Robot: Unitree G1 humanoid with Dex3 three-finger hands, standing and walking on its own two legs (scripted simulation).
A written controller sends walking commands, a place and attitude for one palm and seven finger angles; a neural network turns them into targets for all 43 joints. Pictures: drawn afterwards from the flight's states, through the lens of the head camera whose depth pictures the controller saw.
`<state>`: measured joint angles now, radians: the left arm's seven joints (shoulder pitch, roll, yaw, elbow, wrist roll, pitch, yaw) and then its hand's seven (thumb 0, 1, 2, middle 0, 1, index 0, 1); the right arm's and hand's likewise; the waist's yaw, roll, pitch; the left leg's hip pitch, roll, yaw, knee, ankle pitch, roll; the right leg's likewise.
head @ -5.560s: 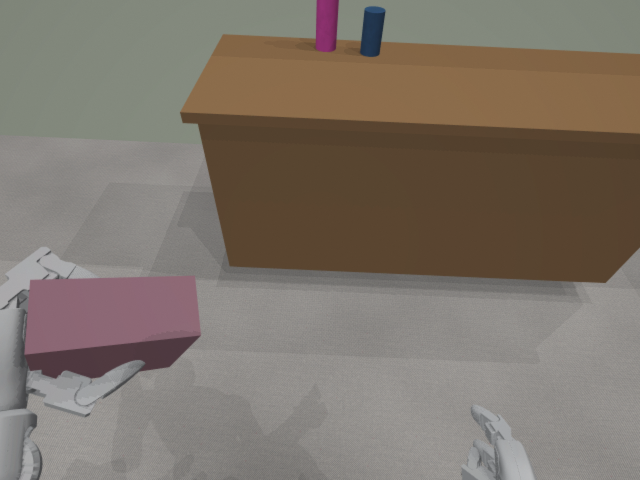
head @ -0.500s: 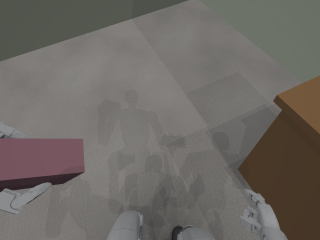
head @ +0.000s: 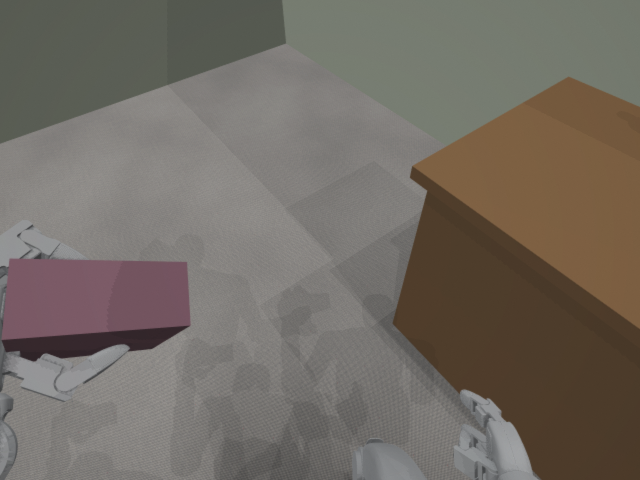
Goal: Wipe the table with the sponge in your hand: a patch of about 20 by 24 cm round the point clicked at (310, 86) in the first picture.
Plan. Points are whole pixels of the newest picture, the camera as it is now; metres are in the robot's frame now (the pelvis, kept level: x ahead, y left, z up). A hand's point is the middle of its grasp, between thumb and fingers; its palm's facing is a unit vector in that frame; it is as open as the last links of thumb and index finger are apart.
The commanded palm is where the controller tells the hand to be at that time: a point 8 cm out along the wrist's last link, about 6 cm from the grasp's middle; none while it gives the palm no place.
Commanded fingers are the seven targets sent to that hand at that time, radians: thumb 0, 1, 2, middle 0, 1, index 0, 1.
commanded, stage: turn to face it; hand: left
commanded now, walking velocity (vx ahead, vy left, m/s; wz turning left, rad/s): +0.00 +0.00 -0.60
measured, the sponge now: (122, 312) +0.23 +0.21 +0.16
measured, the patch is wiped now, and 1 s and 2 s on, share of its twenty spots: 0.00 0.00 0.00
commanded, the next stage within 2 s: none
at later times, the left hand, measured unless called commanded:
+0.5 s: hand (251, 345) +0.19 +0.07 +0.19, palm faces +0.11 -0.85 -0.52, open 10.1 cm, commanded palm +0.16 +0.13 +0.19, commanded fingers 0.00 0.10 1.30 -1.20 -1.60 -1.20 -1.60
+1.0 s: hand (532, 444) +0.14 -0.12 +0.19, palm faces -0.22 -0.78 -0.59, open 10.2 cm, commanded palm +0.12 -0.03 +0.19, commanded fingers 0.00 0.10 1.30 -1.20 -1.60 -1.20 -1.60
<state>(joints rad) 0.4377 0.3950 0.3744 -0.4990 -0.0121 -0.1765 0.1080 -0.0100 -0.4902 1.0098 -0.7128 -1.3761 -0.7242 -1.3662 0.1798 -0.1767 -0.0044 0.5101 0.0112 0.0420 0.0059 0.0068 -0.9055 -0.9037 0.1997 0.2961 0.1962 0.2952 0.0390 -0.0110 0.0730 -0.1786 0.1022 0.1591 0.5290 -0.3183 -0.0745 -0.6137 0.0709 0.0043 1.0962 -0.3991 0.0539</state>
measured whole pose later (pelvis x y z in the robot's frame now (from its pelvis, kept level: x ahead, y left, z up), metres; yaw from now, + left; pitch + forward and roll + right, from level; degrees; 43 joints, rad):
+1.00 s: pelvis -0.17 -0.17 +0.00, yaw -35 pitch +1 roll +3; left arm 0.54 0.46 0.42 -0.60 -0.06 -0.23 0.13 -0.01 -0.49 1.01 -0.71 -1.38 -0.72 -1.37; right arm 0.13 -0.23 -0.02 0.55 0.01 0.03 0.00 0.01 -0.91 -0.90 0.20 0.30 0.20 0.30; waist -0.04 0.02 0.16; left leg -0.44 0.04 0.02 1.04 -0.45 -0.09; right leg -0.40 0.10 0.03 0.54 -0.14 -0.11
